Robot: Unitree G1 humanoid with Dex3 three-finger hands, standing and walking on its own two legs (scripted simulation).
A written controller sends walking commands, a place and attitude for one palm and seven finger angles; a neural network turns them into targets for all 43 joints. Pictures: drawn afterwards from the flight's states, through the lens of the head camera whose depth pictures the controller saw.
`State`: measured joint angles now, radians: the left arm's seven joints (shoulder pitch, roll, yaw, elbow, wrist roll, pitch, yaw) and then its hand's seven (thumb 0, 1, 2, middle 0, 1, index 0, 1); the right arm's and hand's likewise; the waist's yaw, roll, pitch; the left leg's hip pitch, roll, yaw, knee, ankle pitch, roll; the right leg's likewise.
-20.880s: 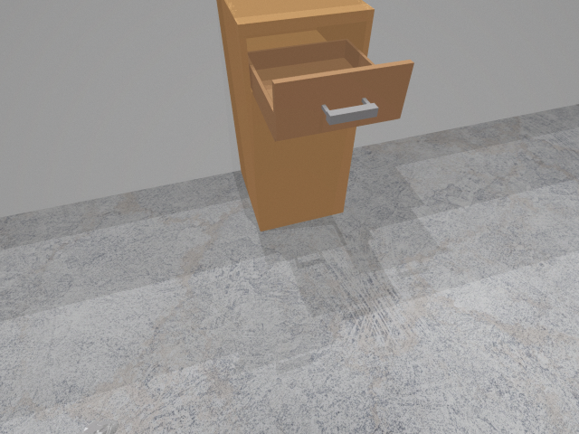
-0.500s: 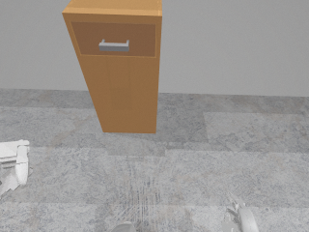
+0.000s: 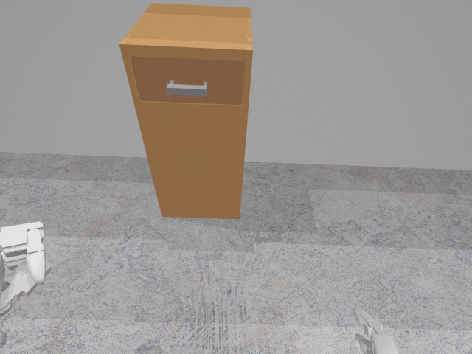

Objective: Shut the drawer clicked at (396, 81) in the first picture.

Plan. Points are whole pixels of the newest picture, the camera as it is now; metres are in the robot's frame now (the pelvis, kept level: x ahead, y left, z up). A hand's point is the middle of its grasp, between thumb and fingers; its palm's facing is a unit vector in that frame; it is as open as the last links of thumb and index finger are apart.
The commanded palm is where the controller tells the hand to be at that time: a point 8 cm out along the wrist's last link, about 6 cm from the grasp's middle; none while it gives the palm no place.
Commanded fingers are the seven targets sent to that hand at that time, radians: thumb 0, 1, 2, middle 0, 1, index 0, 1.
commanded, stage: stop stepping back and stand still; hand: left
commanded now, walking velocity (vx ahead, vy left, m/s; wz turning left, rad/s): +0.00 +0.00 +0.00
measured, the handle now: (188, 86) +0.90 +0.20 +0.01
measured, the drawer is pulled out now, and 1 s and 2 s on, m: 0.00 0.00 0.00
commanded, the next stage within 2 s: let the arm hang, fingers relaxed in 0.18 s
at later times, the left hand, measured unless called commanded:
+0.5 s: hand out of the picture +0.12 +0.21 -0.14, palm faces +0.03 -0.96 -0.28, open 3.0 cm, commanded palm none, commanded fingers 0.00 0.90 0.90 -0.92 -1.08 -0.92 -1.08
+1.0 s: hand out of the picture -0.03 +0.16 -0.17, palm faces +0.06 -0.98 -0.21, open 6.7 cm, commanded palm none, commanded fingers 0.00 0.90 0.90 -0.20 -0.30 -0.20 -0.30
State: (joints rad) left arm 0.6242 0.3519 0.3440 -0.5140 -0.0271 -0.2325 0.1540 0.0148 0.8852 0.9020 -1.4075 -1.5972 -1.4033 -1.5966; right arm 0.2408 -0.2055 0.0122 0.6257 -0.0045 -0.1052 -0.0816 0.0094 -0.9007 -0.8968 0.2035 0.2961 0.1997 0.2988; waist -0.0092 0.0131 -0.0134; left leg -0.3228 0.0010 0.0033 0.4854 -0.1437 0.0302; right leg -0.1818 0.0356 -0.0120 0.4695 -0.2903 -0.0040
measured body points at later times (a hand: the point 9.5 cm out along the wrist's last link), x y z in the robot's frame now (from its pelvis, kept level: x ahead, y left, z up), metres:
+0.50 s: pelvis +0.00 +0.00 -0.01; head +0.01 +0.00 +0.44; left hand +0.12 +0.26 -0.12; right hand +0.13 -0.27 -0.13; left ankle +0.08 +0.10 -0.74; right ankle +0.00 -0.12 -0.74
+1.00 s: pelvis +0.02 -0.01 +0.00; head +0.04 -0.02 +0.45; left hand -0.04 +0.21 -0.15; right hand +0.01 -0.21 -0.17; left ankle +0.08 +0.10 -0.74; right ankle +0.00 -0.12 -0.74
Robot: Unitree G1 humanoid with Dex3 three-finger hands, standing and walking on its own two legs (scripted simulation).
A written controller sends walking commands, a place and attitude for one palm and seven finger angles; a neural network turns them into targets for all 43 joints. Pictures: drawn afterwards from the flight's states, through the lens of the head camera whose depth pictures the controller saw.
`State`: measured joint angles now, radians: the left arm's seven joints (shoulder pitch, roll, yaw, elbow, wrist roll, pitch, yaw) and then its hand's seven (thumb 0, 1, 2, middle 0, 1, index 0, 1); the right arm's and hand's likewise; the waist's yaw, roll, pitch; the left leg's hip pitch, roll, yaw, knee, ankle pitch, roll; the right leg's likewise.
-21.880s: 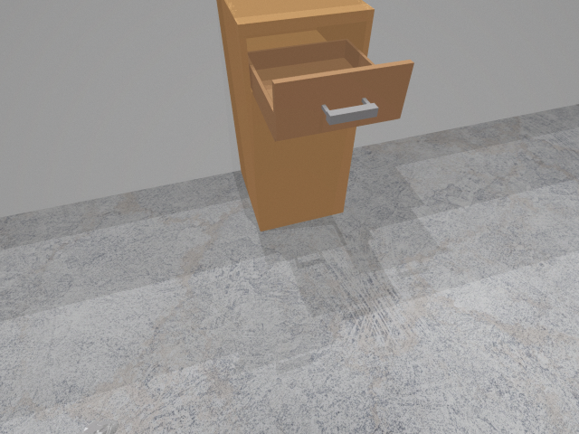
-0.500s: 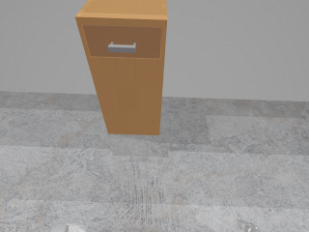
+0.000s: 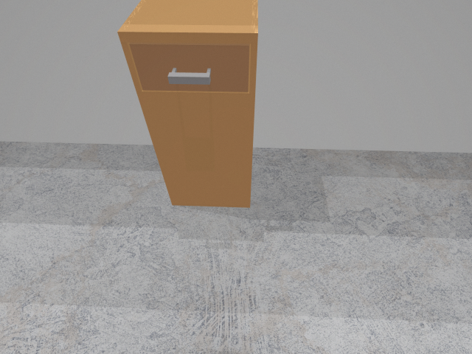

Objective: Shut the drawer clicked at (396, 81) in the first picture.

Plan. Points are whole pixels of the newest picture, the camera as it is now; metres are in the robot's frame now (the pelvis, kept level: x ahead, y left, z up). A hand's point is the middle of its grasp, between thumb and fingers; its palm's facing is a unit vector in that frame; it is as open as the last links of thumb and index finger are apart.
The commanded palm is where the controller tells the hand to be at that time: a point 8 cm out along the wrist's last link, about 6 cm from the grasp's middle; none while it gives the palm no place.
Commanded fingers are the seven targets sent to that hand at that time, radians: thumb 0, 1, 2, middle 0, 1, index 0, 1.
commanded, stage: let the arm hang, fingers relaxed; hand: left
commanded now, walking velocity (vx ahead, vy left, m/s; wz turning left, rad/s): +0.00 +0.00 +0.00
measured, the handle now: (190, 74) +0.89 +0.19 +0.00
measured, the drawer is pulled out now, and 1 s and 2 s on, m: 0.00 0.00 0.00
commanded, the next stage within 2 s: look to check the result in 0.38 s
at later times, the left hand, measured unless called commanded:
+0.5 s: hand out of the picture -0.01 +0.13 -0.18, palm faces +0.05 -0.98 -0.17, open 7.4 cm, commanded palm none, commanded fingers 0.00 0.90 0.90 -0.20 -0.30 -0.20 -0.30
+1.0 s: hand out of the picture +0.00 +0.13 -0.18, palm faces +0.05 -0.98 -0.17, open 7.4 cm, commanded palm none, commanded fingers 0.00 0.90 0.90 -0.20 -0.30 -0.20 -0.30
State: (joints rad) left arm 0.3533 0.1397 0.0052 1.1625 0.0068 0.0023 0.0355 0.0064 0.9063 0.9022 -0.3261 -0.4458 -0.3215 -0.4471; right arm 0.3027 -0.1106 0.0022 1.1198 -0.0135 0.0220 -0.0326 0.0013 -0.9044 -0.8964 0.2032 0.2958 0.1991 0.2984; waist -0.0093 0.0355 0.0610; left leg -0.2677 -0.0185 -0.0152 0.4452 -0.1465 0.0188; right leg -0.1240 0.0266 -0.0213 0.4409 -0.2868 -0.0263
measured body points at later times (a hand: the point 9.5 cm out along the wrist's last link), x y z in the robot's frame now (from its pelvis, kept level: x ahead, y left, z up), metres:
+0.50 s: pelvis +0.01 -0.02 +0.00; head +0.02 -0.03 +0.45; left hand -0.01 +0.19 -0.16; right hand -0.02 -0.22 -0.17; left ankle +0.06 +0.11 -0.74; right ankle -0.03 -0.10 -0.74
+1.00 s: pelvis +0.02 -0.03 +0.00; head +0.03 -0.03 +0.45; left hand -0.01 +0.18 -0.16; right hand +0.00 -0.23 -0.17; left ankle +0.06 +0.11 -0.74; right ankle -0.03 -0.10 -0.74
